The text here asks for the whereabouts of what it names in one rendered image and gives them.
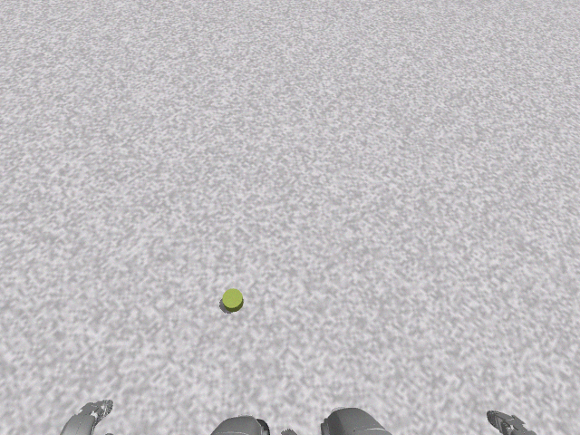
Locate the left robot hand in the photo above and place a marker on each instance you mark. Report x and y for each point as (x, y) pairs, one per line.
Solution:
(89, 416)

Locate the tin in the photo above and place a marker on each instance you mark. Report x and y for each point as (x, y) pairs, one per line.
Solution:
(232, 300)

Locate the right robot hand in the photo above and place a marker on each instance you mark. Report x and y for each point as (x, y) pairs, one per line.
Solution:
(508, 425)

